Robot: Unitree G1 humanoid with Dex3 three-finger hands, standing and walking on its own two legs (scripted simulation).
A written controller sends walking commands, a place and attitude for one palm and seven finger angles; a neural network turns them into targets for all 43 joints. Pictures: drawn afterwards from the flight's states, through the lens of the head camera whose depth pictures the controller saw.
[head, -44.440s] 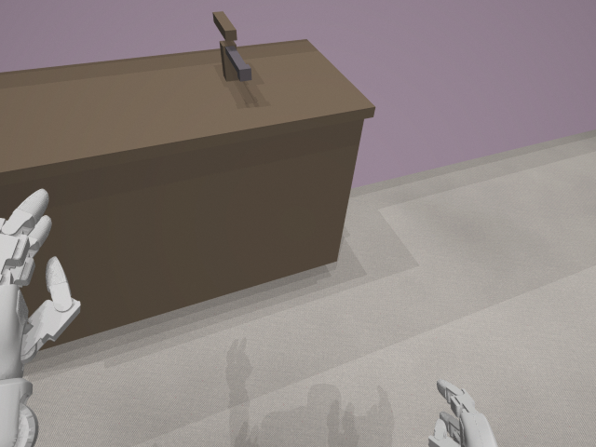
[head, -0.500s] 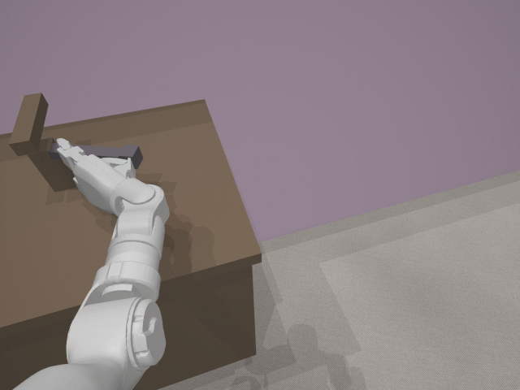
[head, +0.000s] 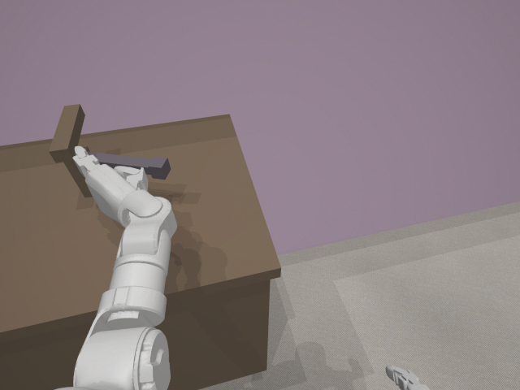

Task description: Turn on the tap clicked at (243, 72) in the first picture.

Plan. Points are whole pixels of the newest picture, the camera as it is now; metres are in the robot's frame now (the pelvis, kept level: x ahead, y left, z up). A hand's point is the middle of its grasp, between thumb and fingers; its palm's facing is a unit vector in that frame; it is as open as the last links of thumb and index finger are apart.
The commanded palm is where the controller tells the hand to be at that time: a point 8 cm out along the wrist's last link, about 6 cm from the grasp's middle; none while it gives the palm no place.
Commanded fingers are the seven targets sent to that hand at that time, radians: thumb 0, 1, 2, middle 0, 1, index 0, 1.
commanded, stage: lift the hand up off the lever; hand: left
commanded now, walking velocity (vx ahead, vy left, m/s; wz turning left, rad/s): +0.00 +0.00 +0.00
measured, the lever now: (159, 167) +0.45 +0.20 +0.11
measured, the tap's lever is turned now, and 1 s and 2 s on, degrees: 66 66 66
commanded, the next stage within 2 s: draw the hand back beside the body in 1.46 s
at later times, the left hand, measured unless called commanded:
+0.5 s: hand (143, 168) +0.41 +0.21 +0.15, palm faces +0.81 -0.59 -0.08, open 7.8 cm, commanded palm +0.36 +0.22 +0.16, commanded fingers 0.00 0.90 0.90 -0.15 -0.15 -0.15 -0.15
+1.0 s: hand (136, 158) +0.40 +0.21 +0.17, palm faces +0.81 -0.58 -0.04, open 7.8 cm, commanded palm +0.35 +0.22 +0.18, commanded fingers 0.00 0.90 0.90 -0.15 -0.15 -0.15 -0.15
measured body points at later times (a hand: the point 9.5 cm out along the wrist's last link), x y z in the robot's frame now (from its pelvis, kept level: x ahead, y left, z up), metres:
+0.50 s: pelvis -0.01 -0.01 +0.00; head -0.01 -0.02 +0.45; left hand +0.36 +0.23 +0.15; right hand +0.13 -0.24 -0.12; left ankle +0.02 +0.12 -0.73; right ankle -0.04 -0.08 -0.73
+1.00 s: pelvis +0.00 -0.01 +0.01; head -0.02 -0.03 +0.46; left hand +0.35 +0.23 +0.18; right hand +0.15 -0.25 -0.11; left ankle +0.02 +0.12 -0.73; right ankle -0.04 -0.08 -0.73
